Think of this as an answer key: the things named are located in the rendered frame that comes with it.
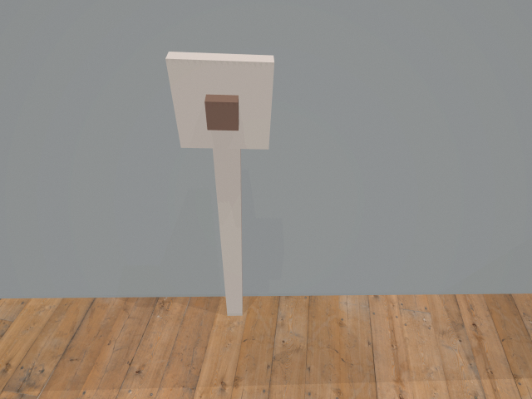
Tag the panel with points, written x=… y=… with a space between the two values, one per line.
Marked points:
x=193 y=75

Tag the button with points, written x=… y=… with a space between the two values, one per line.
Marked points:
x=222 y=112

